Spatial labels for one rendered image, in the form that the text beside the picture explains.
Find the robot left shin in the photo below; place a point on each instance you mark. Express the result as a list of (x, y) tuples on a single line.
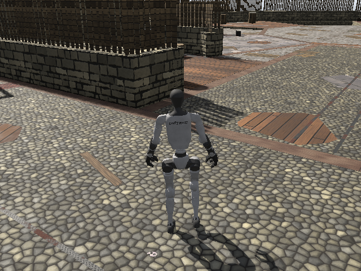
[(169, 207)]

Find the robot head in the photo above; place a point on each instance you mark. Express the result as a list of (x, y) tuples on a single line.
[(177, 98)]

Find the left robot forearm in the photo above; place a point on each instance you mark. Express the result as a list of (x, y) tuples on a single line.
[(151, 149)]

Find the robot left hand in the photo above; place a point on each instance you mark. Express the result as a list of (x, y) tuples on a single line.
[(148, 159)]

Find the right robot forearm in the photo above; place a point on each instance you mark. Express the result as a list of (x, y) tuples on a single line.
[(209, 147)]

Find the robot right upper arm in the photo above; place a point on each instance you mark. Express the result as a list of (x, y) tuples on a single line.
[(195, 117)]

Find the robot left upper arm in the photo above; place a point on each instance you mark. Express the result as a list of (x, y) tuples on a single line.
[(158, 128)]

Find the robot right hand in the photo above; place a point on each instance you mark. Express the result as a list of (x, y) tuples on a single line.
[(214, 158)]

